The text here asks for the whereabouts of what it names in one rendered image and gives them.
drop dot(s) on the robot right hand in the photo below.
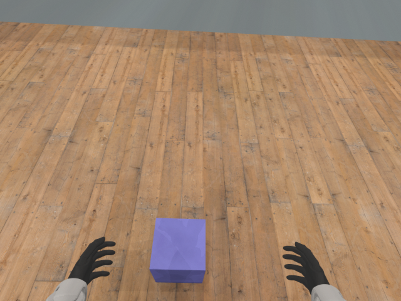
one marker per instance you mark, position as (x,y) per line
(310,269)

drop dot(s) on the carton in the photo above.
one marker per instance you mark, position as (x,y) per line
(179,250)

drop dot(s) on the robot left hand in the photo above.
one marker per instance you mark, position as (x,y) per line
(87,262)

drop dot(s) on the robot left forearm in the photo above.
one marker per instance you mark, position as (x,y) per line
(72,289)

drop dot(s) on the robot right forearm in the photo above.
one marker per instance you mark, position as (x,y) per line
(325,292)

